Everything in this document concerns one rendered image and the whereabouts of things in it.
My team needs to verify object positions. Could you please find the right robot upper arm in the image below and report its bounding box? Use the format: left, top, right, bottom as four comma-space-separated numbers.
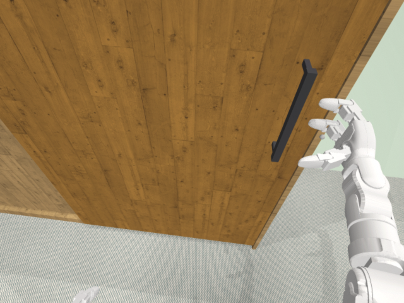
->
342, 266, 404, 303

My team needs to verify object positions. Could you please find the right robot forearm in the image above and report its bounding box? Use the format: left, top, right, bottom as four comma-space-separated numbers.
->
342, 157, 404, 276

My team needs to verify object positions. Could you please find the handle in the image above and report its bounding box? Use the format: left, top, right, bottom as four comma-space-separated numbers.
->
271, 59, 318, 162

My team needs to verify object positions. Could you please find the wardrobe door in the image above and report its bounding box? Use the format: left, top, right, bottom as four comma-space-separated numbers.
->
0, 0, 389, 246
0, 119, 76, 214

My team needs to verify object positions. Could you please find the robot left hand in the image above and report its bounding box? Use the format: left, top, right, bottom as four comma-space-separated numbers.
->
72, 286, 99, 303

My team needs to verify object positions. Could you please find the robot right hand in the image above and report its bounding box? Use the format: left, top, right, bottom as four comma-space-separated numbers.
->
298, 98, 376, 171

